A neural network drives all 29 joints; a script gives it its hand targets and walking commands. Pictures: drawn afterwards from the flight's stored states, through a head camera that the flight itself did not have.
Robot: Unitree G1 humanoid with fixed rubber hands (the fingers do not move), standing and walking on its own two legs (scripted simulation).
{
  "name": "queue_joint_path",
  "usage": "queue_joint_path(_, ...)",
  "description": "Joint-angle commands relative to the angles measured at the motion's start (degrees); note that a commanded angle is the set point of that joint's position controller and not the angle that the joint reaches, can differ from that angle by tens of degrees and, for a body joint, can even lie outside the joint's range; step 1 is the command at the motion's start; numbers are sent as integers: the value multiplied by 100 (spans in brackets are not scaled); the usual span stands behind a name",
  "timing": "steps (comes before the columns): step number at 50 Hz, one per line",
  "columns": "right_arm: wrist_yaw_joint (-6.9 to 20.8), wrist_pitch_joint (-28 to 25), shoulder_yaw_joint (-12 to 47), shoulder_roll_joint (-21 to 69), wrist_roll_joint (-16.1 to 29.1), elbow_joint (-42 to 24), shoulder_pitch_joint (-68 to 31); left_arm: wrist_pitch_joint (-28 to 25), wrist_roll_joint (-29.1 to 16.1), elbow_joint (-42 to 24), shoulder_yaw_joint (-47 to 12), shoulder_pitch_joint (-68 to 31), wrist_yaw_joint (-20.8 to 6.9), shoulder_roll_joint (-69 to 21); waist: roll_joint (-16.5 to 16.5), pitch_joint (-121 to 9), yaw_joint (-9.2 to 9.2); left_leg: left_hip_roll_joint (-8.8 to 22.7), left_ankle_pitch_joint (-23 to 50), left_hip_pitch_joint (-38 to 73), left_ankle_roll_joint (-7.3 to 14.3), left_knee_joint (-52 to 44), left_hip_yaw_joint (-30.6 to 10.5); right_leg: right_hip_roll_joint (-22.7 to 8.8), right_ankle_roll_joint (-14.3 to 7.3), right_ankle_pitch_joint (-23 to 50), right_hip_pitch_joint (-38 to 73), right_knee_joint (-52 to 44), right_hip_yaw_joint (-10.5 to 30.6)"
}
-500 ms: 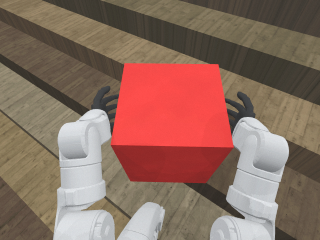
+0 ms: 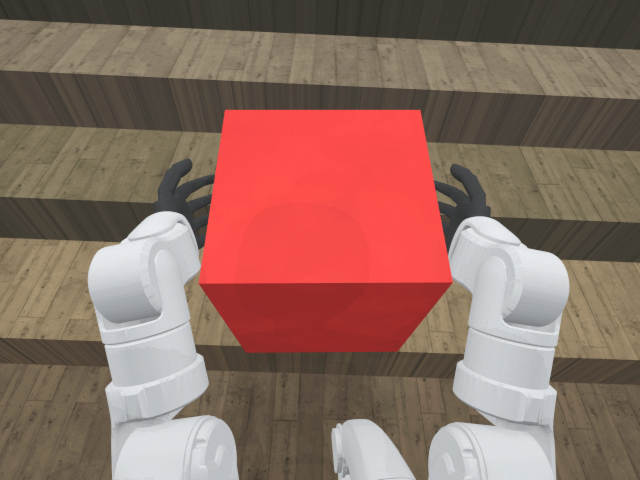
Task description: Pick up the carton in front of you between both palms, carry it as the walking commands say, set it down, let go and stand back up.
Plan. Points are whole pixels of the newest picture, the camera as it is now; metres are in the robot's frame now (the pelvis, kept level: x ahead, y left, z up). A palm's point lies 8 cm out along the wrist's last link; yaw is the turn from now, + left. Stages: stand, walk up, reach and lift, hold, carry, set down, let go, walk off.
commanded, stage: carry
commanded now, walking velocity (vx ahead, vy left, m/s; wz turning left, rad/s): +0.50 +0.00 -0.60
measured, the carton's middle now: (322, 246) +0.39 -0.03 +0.09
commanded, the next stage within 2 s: none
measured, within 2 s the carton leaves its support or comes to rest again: neither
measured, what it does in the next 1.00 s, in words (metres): climbs: right foot 0.17 m higher, then left foot 0.17 m higher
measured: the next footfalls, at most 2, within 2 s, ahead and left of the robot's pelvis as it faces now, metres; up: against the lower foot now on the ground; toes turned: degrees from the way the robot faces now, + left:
right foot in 0.26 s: +0.34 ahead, -0.17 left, +0.17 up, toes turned -11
left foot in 0.74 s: +0.63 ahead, -0.03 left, +0.33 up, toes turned -13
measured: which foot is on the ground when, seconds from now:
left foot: down 0.00-0.30, up 0.32-0.72, down 0.74-1.00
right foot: up 0.00-0.24, down 0.26-0.80, up 0.82-1.00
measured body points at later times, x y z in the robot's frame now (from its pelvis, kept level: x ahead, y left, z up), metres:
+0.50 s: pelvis +0.28 -0.09 +0.16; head +0.32 -0.08 +0.61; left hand +0.67 +0.04 +0.28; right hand +0.64 -0.27 +0.28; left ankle +0.23 +0.03 -0.35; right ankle +0.30 -0.16 -0.55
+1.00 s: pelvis +0.57 -0.09 +0.33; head +0.59 -0.12 +0.78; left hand +0.97 -0.10 +0.48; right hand +0.86 -0.39 +0.49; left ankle +0.59 -0.02 -0.38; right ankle +0.53 -0.19 -0.18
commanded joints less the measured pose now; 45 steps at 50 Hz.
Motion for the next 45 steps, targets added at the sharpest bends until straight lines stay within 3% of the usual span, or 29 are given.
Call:
queue_joint_path(1, 645, 38, 3976, 4618, 1770, -680, -3900, -43, -911, 182, -3595, -3127, 26, -3664, 509, -2903, -4, 2038, 1018, 3917, 962, -1979, -2822, -300, -227, -770, -2168, 1334, 152)
queue_joint_path(4, 586, 204, 3589, 4075, 1535, -243, -3556, 131, -1038, 456, -3589, -3215, 93, -3436, 507, -2225, 10, 2298, -482, 4408, 818, -2426, -2413, -433, -235, -1447, -4031, 2742, 529)
queue_joint_path(7, 549, 337, 3205, 3649, 1378, -36, -3599, 258, -1070, 712, -3453, -3489, 238, -3274, 571, -1360, 522, 1472, -1151, 2627, 173, -3228, -857, -410, -81, -908, -3093, 1082, -201)
queue_joint_path(9, 533, 405, 2914, 3444, 1234, 97, -3800, 303, -1141, 804, -3499, -3724, 316, -3490, 1114, -1080, 843, 801, 598, 742, 301, -4181, 352, -419, -199, -763, -324, -1711, -972)
queue_joint_path(10, 525, 453, 2736, 3445, 1181, 235, -3692, 308, -1144, 910, -3554, -3860, 348, -3582, 1467, -1528, 931, 639, 2912, 699, 486, -3828, 898, -67, -329, -311, 726, -2212, -1461)
queue_joint_path(11, 519, 492, 2602, 3391, 1113, 353, -3539, 307, -1198, 1082, -3534, -3867, 376, -3695, 1636, -1979, 999, 658, 6044, 1372, 605, -3109, 1053, 240, -434, 29, 1015, -2344, -1803)
queue_joint_path(12, 504, 500, 2490, 3330, 979, 395, -3638, 321, -1279, 1099, -3598, -3883, 364, -3944, 2254, -2469, 1330, 1022, 8738, 2325, 591, -2256, 1015, 303, -586, -173, 974, -2609, -1817)
queue_joint_path(14, 486, 462, 2191, 3385, 665, 633, -3440, 245, -1538, 1051, -3777, -4098, 268, -4342, 2418, -3529, 2066, 1058, 10642, 3097, 331, 375, 1027, 1027, -605, -643, 2333, -4264, -1678)
queue_joint_path(15, 477, 368, 2012, 3295, 443, 797, -3288, 183, -1829, 889, -4000, -4630, 189, -4598, 1887, -3715, 2141, 1204, 9928, 2849, 171, 2106, 554, 1274, -498, -1129, 3013, -5851, -990)
queue_joint_path(16, 426, 265, 1903, 3355, 145, 862, -2992, 74, -2014, 956, -4201, -4802, 93, -4841, 532, -3188, 1725, 353, 3010, 450, -426, 3831, -419, 530, -768, 173, 4082, -7466, 1932)
queue_joint_path(17, 365, 187, 1556, 3162, -200, 1060, -2694, -20, -2371, 1092, -4450, -5015, -38, -4998, -1087, -3787, 1418, -936, 139, -1293, -877, 6740, -1651, -953, -1573, 2839, 5241, -8461, 5347)
queue_joint_path(18, 312, 112, 1546, 3365, -442, 1148, -2889, -143, -2702, 967, -4593, -5434, -176, -5294, -454, -4245, 1309, -803, 349, -1412, -623, 7659, -2424, -927, -1809, 3126, 5443, -7873, 4913)
queue_joint_path(20, 360, -78, 1764, 3940, -277, 722, -3573, -430, -3148, 480, -4875, -6059, -421, -5797, -39, -3319, 1321, -708, 45, -2209, -256, 6954, -2399, -513, -1051, 1784, 4881, -7479, 3925)
queue_joint_path(22, 406, -221, 2071, 4123, -203, 536, -3806, -555, -3294, 492, -4875, -5903, -534, -6045, -91, -3124, 1235, -620, -26, -2494, 5, 6576, -2361, -448, -943, 1049, 4932, -7436, 3224)
queue_joint_path(26, 432, -318, 2610, 4058, -70, 303, -3196, -616, -2839, 769, -4526, -4586, -430, -5620, 241, -3261, 1434, -440, -922, -3812, 66, 6267, -2175, -1179, -1257, 2705, 6325, -7831, 3322)
queue_joint_path(29, 446, -209, 3008, 3992, 183, 173, -2995, -465, -2365, 824, -4312, -3825, -279, -5048, -64, -2943, 1751, -425, -2188, -6311, 131, 8682, -2078, -1546, -1442, 2765, 7475, -7954, 3554)
queue_joint_path(32, 399, -48, 3170, 3804, 384, -18, -3136, -311, -2117, 635, -4062, -3655, -244, -4411, -5, -2140, 1308, -99, -2186, -6110, 172, 7641, -1550, -1058, -739, 730, 6285, -8959, 2382)
queue_joint_path(33, 368, 4, 3229, 3817, 458, -142, -3246, -263, -2034, 563, -3941, -3562, -234, -4200, 108, -1980, 1031, -2, -1551, -4787, 65, 6408, -1094, -846, -688, 972, 5052, -9754, 1894)
queue_joint_path(34, 348, 52, 3360, 3839, 625, -238, -3395, -219, -1901, 459, -3822, -3614, -216, -4065, -105, -1807, 938, -91, -1133, -3160, -49, 5282, -695, -579, -569, 2136, 3750, -10126, 1052)
queue_joint_path(35, 318, 114, 3534, 3913, 814, -215, -3524, -162, -1742, 564, -3551, -3451, -186, -3853, -1004, -1931, 599, -214, -522, -1514, 94, 4450, -477, -340, -475, 3666, 2698, -10223, 8)
queue_joint_path(37, 285, 167, 3711, 4035, 1162, -153, -3743, -60, -1271, 754, -3145, -2987, -91, -3528, -1792, -3211, -171, -821, 334, 238, 384, 3799, -43, -663, -384, 8780, 3414, -8884, -407)
queue_joint_path(38, 317, 149, 3874, 4212, 1377, -187, -4183, -40, -986, 896, -2950, -2848, -65, -3487, -1511, -3665, -412, -1053, -325, 476, 506, 2897, -475, -843, -208, 10016, 4337, -7507, -243)
queue_joint_path(39, 403, 95, 4036, 4468, 1652, -128, -4308, -65, -778, 809, -2840, -2955, -34, -3387, -703, -4244, -783, -1477, 330, 1419, 376, 1313, -221, -551, 138, 10372, 4744, -5567, -534)
queue_joint_path(40, 516, 17, 4176, 4746, 1929, -177, -4279, -121, -613, 654, -2670, -2963, 3, -3163, -493, -4031, -747, -1412, 525, 1354, 440, -175, -797, -430, 84, 9084, 4615, -3880, -165)
queue_joint_path(41, 633, -88, 4261, 4982, 2079, -15, -4218, -171, -391, 687, -2619, -2818, -1, -3337, 1365, -3895, -303, 26, 4081, 2731, 1575, -627, -4215, 612, 713, 1341, 1974, -1578, 320)
queue_joint_path(42, 712, -161, 4318, 5105, 2296, 44, -4453, -212, -285, 800, -2441, -2897, 15, -3145, 1494, -4451, -175, 617, 5339, 3527, 2291, -987, -6247, 966, 759, 362, 996, 647, 1035)
queue_joint_path(43, 782, -239, 4407, 5224, 2491, -113, -4845, -256, -213, 847, -2373, -2922, 22, -3303, 837, -4383, -324, 650, 3379, 3658, 2402, -1049, -6520, 880, 640, 111, 254, 1513, 1352)
queue_joint_path(44, 857, -303, 4500, 5384, 2643, -215, -5160, -316, -202, 768, -2420, -3100, 0, -3379, 290, -3616, -264, 530, 1618, 3238, 2087, -1032, -6343, 613, 417, -251, -364, 1415, 1362)
queue_joint_path(45, 915, -339, 4564, 5577, 2772, -223, -5354, -379, -228, 734, -2467, -3343, -10, -3408, 115, -3005, -154, 513, 952, 2853, 1713, -1039, -5914, 372, 188, -492, -785, 1217, 1458)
